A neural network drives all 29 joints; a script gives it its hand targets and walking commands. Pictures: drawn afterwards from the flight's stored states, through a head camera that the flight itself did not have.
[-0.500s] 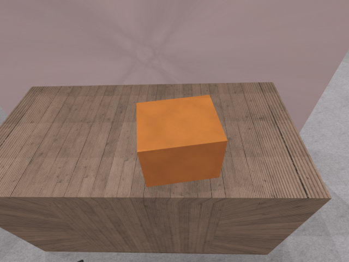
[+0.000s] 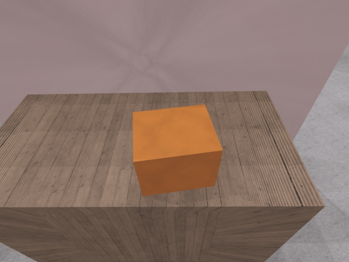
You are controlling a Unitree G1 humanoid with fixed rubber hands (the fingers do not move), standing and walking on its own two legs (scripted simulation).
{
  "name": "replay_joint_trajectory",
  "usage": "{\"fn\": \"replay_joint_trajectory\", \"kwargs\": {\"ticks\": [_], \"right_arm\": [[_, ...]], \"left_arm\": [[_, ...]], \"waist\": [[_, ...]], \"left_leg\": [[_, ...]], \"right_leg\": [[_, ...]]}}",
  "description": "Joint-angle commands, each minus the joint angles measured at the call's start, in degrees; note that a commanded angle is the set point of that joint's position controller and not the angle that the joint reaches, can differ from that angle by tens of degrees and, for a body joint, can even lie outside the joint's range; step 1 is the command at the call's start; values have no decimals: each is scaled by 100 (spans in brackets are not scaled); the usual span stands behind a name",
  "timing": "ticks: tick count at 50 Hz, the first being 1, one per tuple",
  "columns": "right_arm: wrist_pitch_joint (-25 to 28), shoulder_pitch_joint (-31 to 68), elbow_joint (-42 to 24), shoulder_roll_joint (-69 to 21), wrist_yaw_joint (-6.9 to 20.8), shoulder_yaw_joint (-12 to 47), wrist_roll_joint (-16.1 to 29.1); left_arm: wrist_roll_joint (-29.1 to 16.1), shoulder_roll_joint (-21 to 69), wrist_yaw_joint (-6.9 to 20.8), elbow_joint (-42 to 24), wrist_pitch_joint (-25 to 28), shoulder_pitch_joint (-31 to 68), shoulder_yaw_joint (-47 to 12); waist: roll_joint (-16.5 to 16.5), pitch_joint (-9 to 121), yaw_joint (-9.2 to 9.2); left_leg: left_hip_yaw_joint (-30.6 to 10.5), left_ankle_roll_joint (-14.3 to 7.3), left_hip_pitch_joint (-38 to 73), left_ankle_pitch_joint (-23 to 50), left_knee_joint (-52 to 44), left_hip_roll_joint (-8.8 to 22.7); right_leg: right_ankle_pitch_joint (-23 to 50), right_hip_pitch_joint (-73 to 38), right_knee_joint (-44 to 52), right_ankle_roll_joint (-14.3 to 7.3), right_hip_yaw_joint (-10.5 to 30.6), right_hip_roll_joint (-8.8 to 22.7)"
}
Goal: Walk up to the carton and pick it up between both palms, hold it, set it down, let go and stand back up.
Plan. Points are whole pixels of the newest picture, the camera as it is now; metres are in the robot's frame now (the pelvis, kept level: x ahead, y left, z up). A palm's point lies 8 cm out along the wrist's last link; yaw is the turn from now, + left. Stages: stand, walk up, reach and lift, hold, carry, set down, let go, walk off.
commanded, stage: walk up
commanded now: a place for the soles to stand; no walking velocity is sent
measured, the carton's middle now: (174, 149) +0.47 +0.01 -0.04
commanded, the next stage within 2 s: reach and lift in 1.66 s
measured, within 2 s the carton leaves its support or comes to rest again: neither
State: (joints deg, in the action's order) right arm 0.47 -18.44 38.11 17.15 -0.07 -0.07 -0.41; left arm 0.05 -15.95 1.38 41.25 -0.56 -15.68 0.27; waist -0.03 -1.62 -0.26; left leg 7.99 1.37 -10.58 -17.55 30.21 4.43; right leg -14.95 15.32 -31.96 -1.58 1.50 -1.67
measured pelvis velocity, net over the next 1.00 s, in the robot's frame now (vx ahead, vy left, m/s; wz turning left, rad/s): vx -0.02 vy -0.08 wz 0.18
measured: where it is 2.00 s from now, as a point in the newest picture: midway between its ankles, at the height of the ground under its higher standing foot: outside the picture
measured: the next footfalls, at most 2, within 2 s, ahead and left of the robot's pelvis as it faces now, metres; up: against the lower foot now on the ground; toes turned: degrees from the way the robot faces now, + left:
left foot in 0.62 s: +0.00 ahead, +0.07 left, +0.00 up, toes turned +8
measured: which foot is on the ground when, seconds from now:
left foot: down 0.00-0.34, up 0.36-0.60, down 0.62-1.00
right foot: down 0.00-1.00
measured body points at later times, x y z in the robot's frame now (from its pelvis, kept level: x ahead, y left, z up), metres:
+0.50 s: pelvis -0.02 -0.05 +0.00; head +0.01 -0.05 +0.44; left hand +0.09 +0.23 -0.11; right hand +0.07 -0.33 -0.12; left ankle -0.05 +0.09 -0.69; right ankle +0.02 -0.11 -0.73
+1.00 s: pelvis -0.02 -0.08 +0.00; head -0.02 -0.08 +0.45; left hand +0.03 +0.20 -0.11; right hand +0.12 -0.32 -0.11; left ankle -0.04 +0.06 -0.73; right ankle +0.01 -0.16 -0.73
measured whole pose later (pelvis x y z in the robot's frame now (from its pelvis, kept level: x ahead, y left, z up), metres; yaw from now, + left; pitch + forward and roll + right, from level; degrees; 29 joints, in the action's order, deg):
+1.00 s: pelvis -0.02 -0.08 +0.00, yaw +10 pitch -1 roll +0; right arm 1.0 -19.5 38.2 15.9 -0.5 -1.1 -0.4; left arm -0.2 -15.7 0.8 42.3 -0.8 -14.9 -0.1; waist 0.9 -0.6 -0.2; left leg -5.2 1.4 -14.0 -15.8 30.8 -0.1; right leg -14.9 14.2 -29.9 -3.0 -7.0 -0.3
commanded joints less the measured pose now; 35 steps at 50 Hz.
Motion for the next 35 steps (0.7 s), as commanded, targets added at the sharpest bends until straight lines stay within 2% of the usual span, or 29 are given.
{"fn": "replay_joint_trajectory", "kwargs": {"ticks": [1,6,7,8,10,11,12,13,14,15,16,17,18,19,21,22,24,26,28,29,30,31,32,33,34,35], "right_arm": [[81,-160,-377,771,-25,-224,-9],[78,-190,-315,764,-29,-221,-14],[106,-543,-243,947,-161,-374,-91],[121,-688,-182,1184,-231,-438,-141],[98,-480,-234,1364,-295,-540,-178],[92,-382,-284,1340,-303,-555,-188],[81,-323,-330,1290,-303,-550,-191],[70,-251,-368,1260,-296,-538,-187],[61,-180,-409,1217,-280,-519,-176],[50,-136,-444,1155,-259,-491,-167],[33,-244,-478,966,-237,-436,-129],[-2,-315,-518,681,-237,-355,-49],[-68,-312,-509,543,-288,-316,-11],[-121,-320,-450,567,-339,-333,-34],[-99,-548,-371,530,-396,-354,-15],[-52,-650,-358,518,-419,-357,6],[4,-775,-339,506,-401,-358,3],[13,-811,-351,449,-358,-357,-19],[25,-893,-369,383,-307,-360,-39],[47,-1060,-352,373,-281,-381,-44],[80,-1159,-362,449,-265,-419,-79],[107,-1200,-386,642,-262,-493,-140],[118,-1045,-422,896,-272,-571,-155],[79,-603,-405,1139,-285,-655,-112],[108,-304,-411,1045,-293,-606,-138],[158,-199,-428,855,-283,-515,-143]], "left_arm": [[3,-801,-23,-412,93,14,215],[4,-797,-28,-395,90,-40,226],[183,-1053,41,-512,-10,315,345],[230,-932,79,-579,-67,350,312],[298,-699,135,-598,-145,131,276],[323,-689,152,-619,-168,104,290],[322,-713,167,-648,-178,116,302],[330,-741,179,-663,-175,117,321],[324,-772,191,-656,-152,78,339],[316,-847,203,-628,-119,3,371],[290,-1072,205,-623,-91,12,442],[192,-1346,196,-636,-83,50,524],[53,-1280,159,-579,-106,72,481],[49,-1151,112,-552,-131,4,442],[174,-1086,-8,-543,-186,7,391],[219,-1058,-34,-571,-216,127,366],[247,-927,-47,-598,-248,254,306],[228,-874,-59,-602,-266,341,256],[177,-906,-75,-571,-277,410,228],[146,-953,-76,-551,-287,460,219],[108,-934,-63,-533,-285,453,188],[65,-806,-35,-566,-257,419,138],[25,-602,-6,-607,-226,311,97],[74,-647,-28,-524,-250,153,159],[166,-734,-29,-496,-270,219,207],[185,-719,-7,-487,-240,274,213]], "waist": [[-68,83,38],[-112,22,28],[-300,-125,129],[-49,-112,150],[573,-212,52],[728,-235,20],[797,-257,10],[788,-292,-24],[706,-276,-92],[515,-208,-182],[-134,-60,-185],[-932,11,-238],[-1081,-132,-303],[-997,-196,-370],[-720,-117,-354],[-686,-38,-292],[-498,221,-215],[-507,266,-184],[-477,258,-86],[-429,273,44],[-324,192,141],[-9,176,222],[539,63,219],[620,-260,147],[582,-545,49],[588,-525,22]], "left_leg": [[-586,-408,11,257,-583,489],[-558,-408,-9,92,-593,475],[-968,-549,94,400,-699,764],[-1302,-783,219,778,-817,1145],[-1694,-1322,50,1321,-905,1849],[-1791,-1480,-82,1508,-923,2034],[-1805,-1533,-213,1607,-915,2069],[-1732,-1465,-361,1679,-826,1987],[-1552,-1276,-539,1659,-642,1787],[-1224,-977,-722,1462,-317,1453],[-668,-582,-967,882,217,825],[-225,-215,-942,32,1225,-7],[-289,-141,-1016,-1391,1748,-388],[-580,-160,-1244,-2096,2392,-379],[-982,-217,-1531,-1973,2853,-373],[-1056,-212,-1462,-1743,2744,-355],[-1039,-142,-1178,-1412,2317,-344],[-921,-107,-972,-1184,1625,-336],[-817,-153,-501,-643,755,-362],[-801,-228,-46,-144,176,-373],[-993,-337,348,287,-320,-310],[-1807,-604,714,54,-586,123],[-3325,-1069,561,-1072,-1158,1001],[-3876,-1610,-771,-1686,-1434,1598],[-3747,-1685,-1340,-1306,-1454,1539],[-3356,-1526,-1112,-492,-1326,1320]], "right_leg": [[956,146,612,-182,710,549],[797,212,676,-189,794,530],[1096,413,127,-178,449,417],[1032,596,-325,-61,240,323],[-233,692,-859,79,4,399],[-656,670,-1102,84,4,478],[-780,603,-1193,72,18,539],[-651,454,-991,49,29,606],[-252,174,-603,8,35,640],[305,-205,-99,-69,73,638],[950,-541,399,-243,365,788],[1048,-299,1095,-661,1266,1295],[984,-21,1477,-1068,1655,1619],[881,-99,1556,-1242,1691,1730],[1816,-523,1243,-1369,1240,1765],[2217,-538,1103,-1395,997,1692],[1912,-514,1057,-1235,820,1615],[1400,-473,1034,-1054,822,1643],[807,-211,972,-778,765,1631],[298,128,940,-568,676,1585],[-291,589,966,-286,578,1515],[-885,1182,817,59,385,1313],[-1056,1533,33,395,-105,810],[-1263,781,-917,501,-245,551],[-1125,452,-1309,348,-7,595],[-987,562,-1226,271,26,562]]}}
